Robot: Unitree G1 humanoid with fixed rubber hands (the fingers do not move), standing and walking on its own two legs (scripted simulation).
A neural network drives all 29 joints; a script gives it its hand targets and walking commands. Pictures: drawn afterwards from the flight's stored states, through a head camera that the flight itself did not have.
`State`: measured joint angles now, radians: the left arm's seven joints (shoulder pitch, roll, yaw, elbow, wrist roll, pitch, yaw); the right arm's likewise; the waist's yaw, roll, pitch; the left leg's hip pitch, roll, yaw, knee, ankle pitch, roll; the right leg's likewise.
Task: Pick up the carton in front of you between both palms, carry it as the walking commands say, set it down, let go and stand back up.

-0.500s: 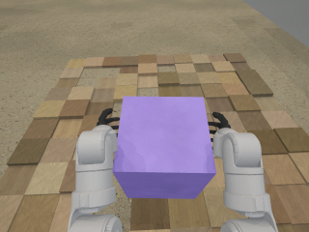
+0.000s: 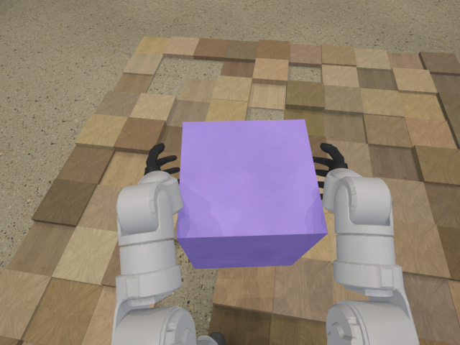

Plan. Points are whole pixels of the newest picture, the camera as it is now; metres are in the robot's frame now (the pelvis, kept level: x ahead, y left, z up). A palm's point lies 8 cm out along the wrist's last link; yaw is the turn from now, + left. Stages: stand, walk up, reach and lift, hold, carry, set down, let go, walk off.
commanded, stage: carry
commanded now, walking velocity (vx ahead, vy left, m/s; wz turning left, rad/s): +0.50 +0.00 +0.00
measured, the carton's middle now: (243, 202) +0.39 +0.02 -0.02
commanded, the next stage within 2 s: none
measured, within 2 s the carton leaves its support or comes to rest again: neither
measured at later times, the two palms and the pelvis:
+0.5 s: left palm (200, 71) +0.68 +0.13 +0.06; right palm (325, 81) +0.66 -0.15 +0.05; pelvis +0.38 +0.00 -0.03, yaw -1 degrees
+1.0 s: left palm out of the picture +1.10 +0.16 +0.16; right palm out of the picture +1.07 -0.12 +0.15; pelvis +0.68 +0.04 +0.00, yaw -1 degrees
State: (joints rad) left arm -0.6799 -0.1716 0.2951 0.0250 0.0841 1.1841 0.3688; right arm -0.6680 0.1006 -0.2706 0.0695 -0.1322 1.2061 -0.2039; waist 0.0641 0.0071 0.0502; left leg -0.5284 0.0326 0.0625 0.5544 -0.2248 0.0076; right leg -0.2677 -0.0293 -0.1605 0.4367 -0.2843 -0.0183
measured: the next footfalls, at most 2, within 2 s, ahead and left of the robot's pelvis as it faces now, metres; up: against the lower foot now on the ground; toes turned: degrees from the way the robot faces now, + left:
left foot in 0.08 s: +0.17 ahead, +0.11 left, -0.03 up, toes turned +4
right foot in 0.42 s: +0.48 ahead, -0.11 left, +0.01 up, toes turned -9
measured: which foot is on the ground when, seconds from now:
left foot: up 0.00-0.06, down 0.08-0.48, up 0.50-0.80, down 0.82-1.00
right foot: down 0.00-0.08, up 0.10-0.40, down 0.42-0.84, up 0.86-1.00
